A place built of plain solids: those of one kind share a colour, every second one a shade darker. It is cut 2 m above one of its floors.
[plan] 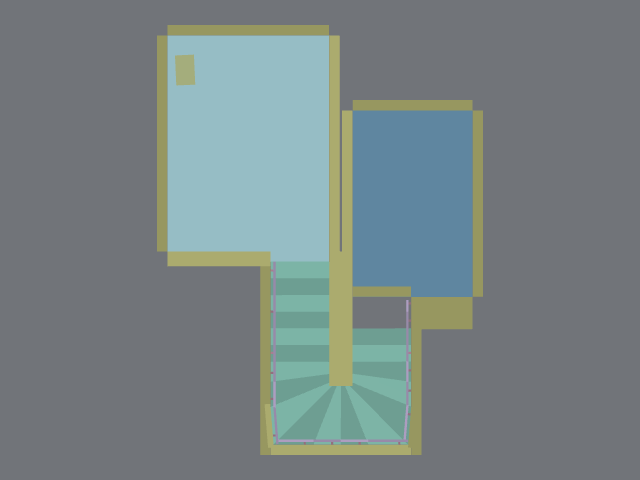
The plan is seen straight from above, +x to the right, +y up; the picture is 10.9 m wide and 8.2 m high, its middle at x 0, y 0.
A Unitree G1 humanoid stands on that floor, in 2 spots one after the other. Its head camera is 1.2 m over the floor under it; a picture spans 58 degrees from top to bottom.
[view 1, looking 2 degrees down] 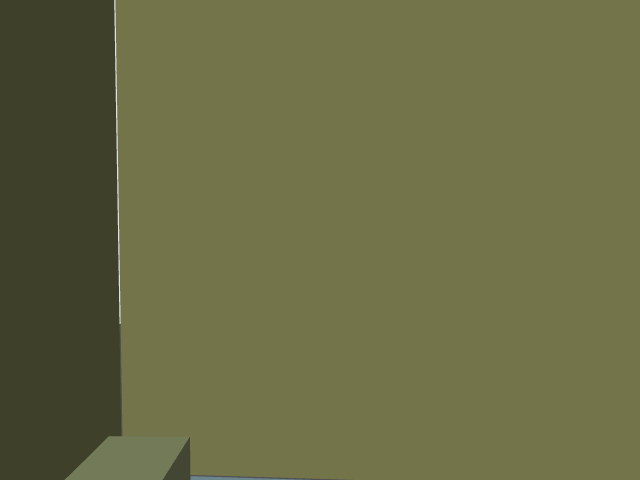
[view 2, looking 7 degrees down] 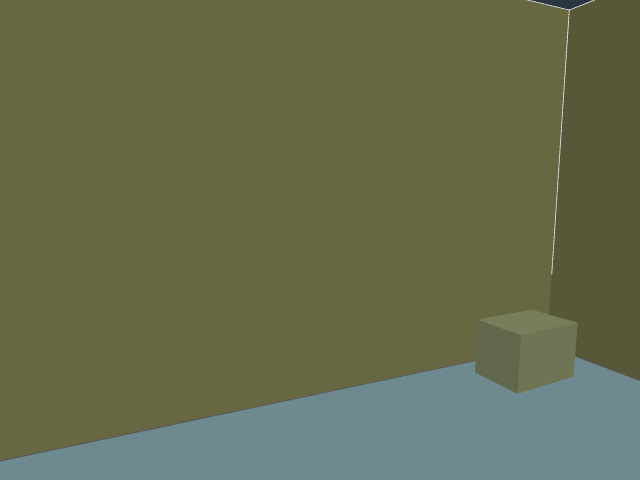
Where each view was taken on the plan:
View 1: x -1.55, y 1.50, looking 93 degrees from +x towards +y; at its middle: wall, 2.00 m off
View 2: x -0.41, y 0.63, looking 156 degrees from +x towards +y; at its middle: wall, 2.42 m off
